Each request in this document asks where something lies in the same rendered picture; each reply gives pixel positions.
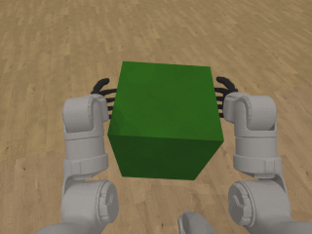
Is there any robot left forearm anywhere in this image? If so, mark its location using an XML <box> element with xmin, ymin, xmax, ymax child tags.
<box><xmin>60</xmin><ymin>94</ymin><xmax>109</xmax><ymax>217</ymax></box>

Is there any robot right thigh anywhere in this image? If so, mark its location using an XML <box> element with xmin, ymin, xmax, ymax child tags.
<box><xmin>177</xmin><ymin>212</ymin><xmax>217</xmax><ymax>234</ymax></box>

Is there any right robot hand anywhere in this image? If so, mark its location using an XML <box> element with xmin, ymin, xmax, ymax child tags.
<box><xmin>214</xmin><ymin>76</ymin><xmax>238</xmax><ymax>118</ymax></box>

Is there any robot left upper arm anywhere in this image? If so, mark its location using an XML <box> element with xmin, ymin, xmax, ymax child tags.
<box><xmin>34</xmin><ymin>179</ymin><xmax>119</xmax><ymax>234</ymax></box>

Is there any robot right upper arm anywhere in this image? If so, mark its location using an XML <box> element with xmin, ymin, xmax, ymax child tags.
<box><xmin>228</xmin><ymin>179</ymin><xmax>312</xmax><ymax>234</ymax></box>

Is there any carton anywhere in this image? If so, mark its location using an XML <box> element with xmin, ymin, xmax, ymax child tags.
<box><xmin>107</xmin><ymin>61</ymin><xmax>224</xmax><ymax>180</ymax></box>

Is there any left robot hand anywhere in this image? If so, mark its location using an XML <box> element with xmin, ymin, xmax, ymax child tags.
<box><xmin>91</xmin><ymin>78</ymin><xmax>117</xmax><ymax>119</ymax></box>

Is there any robot right forearm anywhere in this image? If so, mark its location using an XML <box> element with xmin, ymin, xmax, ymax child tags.
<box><xmin>223</xmin><ymin>92</ymin><xmax>292</xmax><ymax>213</ymax></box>

